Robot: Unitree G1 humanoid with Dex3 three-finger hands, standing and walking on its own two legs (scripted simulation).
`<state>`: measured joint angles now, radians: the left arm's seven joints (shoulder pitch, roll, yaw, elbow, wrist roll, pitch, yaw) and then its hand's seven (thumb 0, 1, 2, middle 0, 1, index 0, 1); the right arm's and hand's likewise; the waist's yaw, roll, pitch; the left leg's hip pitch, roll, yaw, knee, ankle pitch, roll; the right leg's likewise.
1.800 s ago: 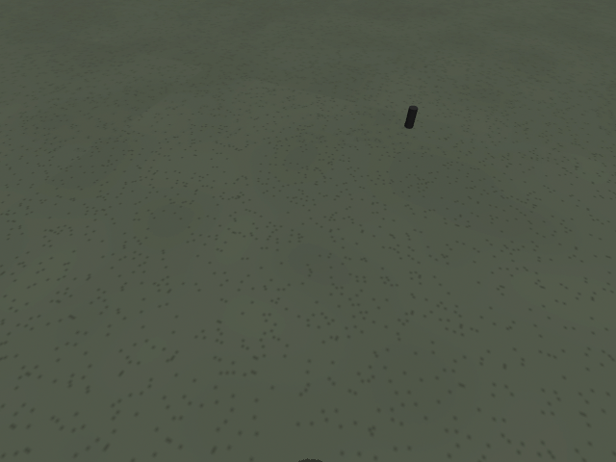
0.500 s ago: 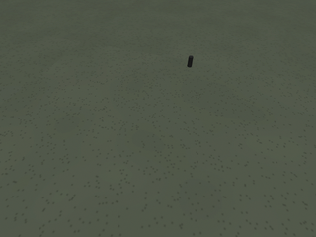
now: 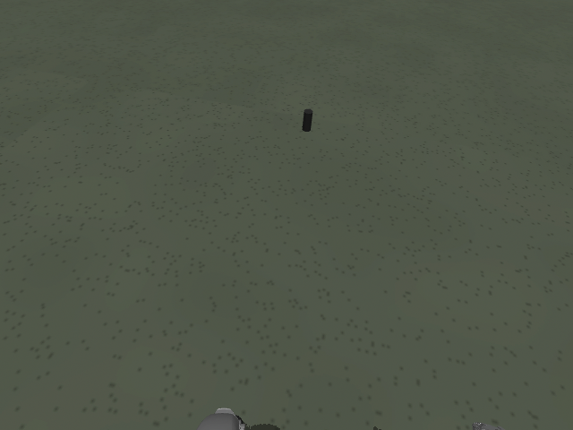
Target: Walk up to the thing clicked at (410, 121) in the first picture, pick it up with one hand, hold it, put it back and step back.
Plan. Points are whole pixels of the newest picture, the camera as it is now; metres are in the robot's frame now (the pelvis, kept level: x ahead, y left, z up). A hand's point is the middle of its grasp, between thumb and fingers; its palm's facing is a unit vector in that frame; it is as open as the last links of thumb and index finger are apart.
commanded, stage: walk up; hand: left
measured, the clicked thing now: (307, 120) +1.90 +0.02 -0.70
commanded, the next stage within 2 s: none
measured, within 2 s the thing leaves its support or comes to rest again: neither
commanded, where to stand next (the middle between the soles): +1.54 -0.15 m, yaw -7 degrees
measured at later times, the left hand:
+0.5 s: hand (190, 241) +0.49 +0.24 -0.12, palm faces -0.21 -0.90 -0.37, open 7.4 cm
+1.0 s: hand (208, 198) +0.66 +0.25 -0.16, palm faces -0.13 -0.92 -0.36, open 7.4 cm
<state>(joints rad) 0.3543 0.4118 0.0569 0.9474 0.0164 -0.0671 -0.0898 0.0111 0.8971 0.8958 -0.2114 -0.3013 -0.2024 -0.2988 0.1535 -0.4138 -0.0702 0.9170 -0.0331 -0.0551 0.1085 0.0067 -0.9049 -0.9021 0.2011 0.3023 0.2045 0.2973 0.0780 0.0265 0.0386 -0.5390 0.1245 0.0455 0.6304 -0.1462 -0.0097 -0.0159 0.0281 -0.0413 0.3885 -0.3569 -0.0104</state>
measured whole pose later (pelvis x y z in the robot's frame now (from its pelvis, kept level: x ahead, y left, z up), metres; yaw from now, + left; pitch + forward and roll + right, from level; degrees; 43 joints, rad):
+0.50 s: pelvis +0.31 -0.01 -0.01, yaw -6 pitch -1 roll +2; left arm 0.12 0.46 0.06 0.91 0.01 -0.04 -0.12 0.01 0.90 0.90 -0.20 -0.30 -0.20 -0.30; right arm 0.40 -0.44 -0.08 0.93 -0.02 -0.08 0.06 0.01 -0.90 -0.90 0.20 0.30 0.21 0.30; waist -0.07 -0.01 0.04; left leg 0.07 0.06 0.21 0.37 -0.41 -0.05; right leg -0.52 -0.10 -0.03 0.56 -0.05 -0.03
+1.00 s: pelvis +0.60 -0.03 -0.02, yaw -7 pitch -1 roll -1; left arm 0.33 0.46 0.06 0.92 0.01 -0.07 -0.06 0.01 0.90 0.90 -0.21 -0.30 -0.20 -0.30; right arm 0.21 -0.42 -0.09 0.89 -0.04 -0.09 0.09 0.00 -0.91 -0.90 0.20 0.30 0.20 0.30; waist 0.05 -0.02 0.06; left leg -0.45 0.07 0.09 0.62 -0.14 0.02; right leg -0.12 -0.05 -0.03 0.71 -0.47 -0.02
